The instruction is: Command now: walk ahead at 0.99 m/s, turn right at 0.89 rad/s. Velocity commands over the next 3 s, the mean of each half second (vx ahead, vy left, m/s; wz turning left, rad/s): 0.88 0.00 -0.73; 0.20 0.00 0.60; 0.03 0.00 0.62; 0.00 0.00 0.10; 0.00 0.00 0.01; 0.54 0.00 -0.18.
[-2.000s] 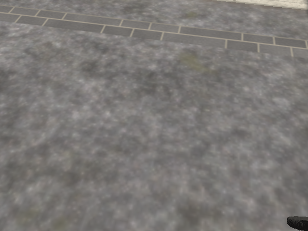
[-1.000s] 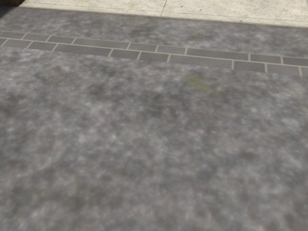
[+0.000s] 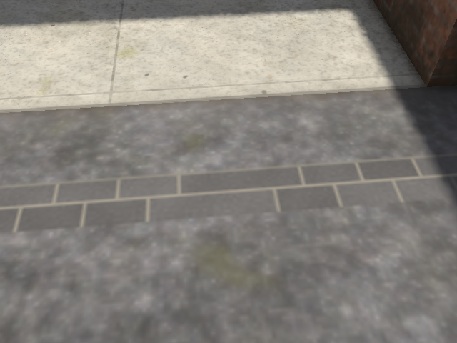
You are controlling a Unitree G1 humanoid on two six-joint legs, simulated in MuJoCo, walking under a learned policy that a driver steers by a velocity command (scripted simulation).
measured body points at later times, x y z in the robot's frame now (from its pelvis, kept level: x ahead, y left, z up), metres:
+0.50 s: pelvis +0.46 +0.02 +0.03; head +0.51 -0.01 +0.48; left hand +0.62 +0.28 -0.09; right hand +0.52 -0.28 -0.07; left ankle +0.59 +0.10 -0.70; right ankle +0.24 -0.02 -0.56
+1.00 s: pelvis +0.64 -0.05 +0.04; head +0.68 -0.06 +0.49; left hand +0.83 +0.21 -0.04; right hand +0.76 -0.36 -0.06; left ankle +0.64 +0.09 -0.61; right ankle +0.71 -0.17 -0.70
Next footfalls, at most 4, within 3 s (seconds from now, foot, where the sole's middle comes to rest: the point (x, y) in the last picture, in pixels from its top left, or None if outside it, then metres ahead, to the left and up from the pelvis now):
0.40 left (216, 292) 0.63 0.08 -0.73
0.80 right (299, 258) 0.75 -0.17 -0.73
1.18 left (209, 271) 0.70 0.11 -0.73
1.60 right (282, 255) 0.76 -0.12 -0.73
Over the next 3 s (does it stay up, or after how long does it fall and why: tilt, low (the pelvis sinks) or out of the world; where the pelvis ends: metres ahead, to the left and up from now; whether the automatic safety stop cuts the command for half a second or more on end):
stays up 0.81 0.10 0.05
